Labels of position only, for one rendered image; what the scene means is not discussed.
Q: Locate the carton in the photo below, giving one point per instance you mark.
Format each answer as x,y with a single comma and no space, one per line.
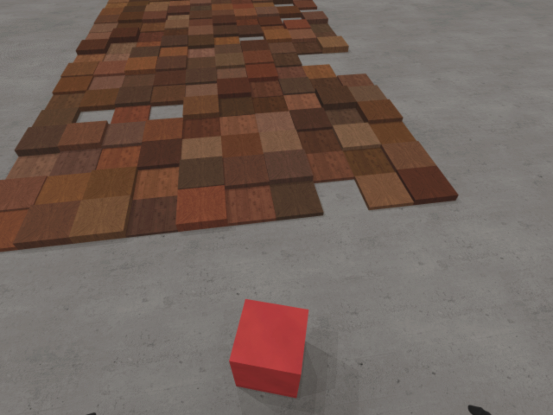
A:
268,349

